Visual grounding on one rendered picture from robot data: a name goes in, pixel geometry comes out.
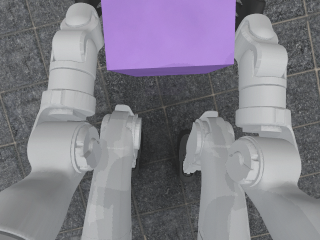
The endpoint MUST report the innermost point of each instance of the robot right upper arm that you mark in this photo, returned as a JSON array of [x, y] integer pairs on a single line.
[[268, 170]]

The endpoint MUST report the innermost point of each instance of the robot right thigh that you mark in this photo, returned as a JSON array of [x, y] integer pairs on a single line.
[[223, 213]]

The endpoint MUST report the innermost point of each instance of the robot left forearm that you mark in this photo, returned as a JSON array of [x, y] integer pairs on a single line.
[[73, 66]]

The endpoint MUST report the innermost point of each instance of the robot left thigh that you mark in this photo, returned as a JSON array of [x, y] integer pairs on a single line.
[[108, 212]]

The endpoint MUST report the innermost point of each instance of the robot left upper arm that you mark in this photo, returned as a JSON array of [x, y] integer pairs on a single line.
[[60, 153]]

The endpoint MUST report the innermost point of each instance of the carton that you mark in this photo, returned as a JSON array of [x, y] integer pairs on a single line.
[[168, 37]]

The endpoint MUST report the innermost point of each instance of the robot thigh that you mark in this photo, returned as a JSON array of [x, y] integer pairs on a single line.
[[223, 213], [108, 212]]

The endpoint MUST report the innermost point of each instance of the robot right forearm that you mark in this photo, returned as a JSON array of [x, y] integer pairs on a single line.
[[262, 80]]

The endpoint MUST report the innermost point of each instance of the left robot hand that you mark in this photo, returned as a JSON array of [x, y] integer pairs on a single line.
[[93, 3]]

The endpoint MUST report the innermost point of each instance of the right robot hand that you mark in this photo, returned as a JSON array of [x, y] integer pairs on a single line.
[[248, 7]]

